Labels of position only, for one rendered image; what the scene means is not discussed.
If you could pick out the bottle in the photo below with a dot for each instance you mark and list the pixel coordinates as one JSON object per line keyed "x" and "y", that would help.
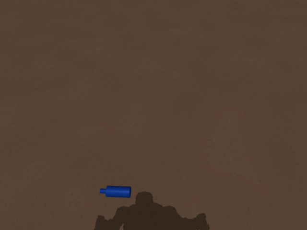
{"x": 117, "y": 191}

